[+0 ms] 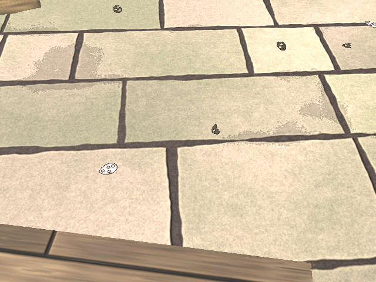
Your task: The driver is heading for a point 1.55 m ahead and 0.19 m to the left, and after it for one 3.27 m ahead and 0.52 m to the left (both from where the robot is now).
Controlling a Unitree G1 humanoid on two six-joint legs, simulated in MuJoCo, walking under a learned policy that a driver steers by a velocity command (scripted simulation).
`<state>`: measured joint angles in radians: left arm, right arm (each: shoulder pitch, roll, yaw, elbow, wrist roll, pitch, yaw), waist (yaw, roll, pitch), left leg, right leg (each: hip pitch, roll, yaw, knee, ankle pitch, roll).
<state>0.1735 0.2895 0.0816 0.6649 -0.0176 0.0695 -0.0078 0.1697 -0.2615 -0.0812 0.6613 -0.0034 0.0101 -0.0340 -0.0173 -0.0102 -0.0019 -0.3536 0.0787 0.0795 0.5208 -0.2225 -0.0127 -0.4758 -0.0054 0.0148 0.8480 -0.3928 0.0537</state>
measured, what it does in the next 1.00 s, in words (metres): walks ahead: right foot, then left foot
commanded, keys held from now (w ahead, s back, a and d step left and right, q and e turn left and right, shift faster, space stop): no key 0.38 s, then w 0.62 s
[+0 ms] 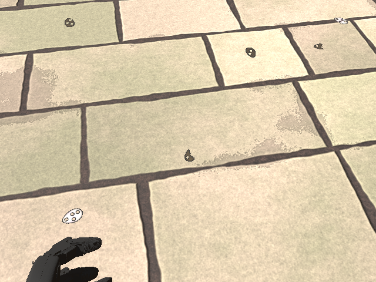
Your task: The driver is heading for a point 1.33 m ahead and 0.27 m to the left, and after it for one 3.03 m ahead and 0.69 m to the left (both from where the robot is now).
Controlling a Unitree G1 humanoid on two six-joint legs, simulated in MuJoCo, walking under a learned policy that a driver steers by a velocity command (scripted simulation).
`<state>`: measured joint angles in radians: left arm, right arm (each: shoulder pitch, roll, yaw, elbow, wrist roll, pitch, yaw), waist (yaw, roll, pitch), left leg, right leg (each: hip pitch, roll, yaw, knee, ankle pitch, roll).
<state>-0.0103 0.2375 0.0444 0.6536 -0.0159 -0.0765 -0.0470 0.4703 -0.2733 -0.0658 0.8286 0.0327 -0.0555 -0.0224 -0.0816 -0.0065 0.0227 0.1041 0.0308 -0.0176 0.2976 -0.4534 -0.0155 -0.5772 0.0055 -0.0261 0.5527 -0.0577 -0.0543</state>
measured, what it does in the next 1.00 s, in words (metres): walks ahead: right foot, then left foot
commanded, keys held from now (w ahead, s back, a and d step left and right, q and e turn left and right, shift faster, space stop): w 1.00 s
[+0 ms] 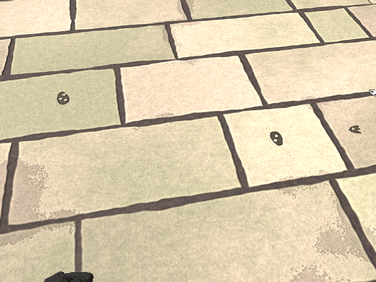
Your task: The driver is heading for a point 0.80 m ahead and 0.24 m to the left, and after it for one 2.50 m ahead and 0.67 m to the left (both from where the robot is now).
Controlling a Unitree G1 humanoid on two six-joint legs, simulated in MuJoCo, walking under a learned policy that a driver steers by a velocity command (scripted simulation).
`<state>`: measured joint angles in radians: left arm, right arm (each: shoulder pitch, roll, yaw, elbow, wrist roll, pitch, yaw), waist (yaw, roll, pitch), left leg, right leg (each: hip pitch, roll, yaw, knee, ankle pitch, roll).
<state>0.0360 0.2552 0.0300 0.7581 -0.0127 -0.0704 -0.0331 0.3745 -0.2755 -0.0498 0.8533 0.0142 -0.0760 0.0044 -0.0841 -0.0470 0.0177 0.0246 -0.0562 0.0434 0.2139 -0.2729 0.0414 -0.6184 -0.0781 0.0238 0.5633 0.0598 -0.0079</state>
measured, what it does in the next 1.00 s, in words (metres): walks ahead, turning left: right foot, then left foot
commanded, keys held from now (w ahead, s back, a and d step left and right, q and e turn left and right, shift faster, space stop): w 0.26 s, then w+q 0.74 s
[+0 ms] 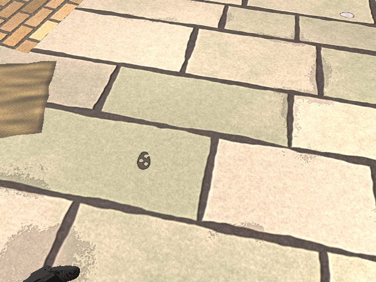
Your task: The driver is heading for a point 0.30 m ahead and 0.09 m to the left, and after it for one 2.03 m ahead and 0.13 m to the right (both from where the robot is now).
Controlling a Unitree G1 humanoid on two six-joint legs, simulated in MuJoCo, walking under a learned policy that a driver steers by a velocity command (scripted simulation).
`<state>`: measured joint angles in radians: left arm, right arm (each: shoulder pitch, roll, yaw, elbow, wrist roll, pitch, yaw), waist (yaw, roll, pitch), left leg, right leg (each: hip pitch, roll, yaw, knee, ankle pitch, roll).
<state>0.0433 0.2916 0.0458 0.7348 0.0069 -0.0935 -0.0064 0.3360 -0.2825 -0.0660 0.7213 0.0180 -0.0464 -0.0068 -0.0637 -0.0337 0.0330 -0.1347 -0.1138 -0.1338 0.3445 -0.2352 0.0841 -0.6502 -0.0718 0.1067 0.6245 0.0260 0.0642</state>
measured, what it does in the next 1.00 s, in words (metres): walks ahead, turning left: right foot, then left foot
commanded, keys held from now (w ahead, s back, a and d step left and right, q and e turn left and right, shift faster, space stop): w+q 0.26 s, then q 0.30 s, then e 0.24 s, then w+e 0.20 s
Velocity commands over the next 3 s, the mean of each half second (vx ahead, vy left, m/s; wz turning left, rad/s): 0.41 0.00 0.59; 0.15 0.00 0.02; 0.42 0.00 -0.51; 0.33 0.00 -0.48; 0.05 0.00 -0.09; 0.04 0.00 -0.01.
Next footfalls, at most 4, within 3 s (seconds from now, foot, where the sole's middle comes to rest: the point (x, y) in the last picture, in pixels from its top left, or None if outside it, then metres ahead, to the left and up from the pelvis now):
0.14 right None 0.26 -0.14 -0.78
0.60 left None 0.40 0.15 -0.78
1.06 right None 0.41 -0.09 -0.78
1.50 left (134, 211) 0.73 0.16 -0.78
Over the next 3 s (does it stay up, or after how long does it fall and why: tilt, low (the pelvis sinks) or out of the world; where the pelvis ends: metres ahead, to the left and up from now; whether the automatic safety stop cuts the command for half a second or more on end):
stays up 0.92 -0.02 -0.01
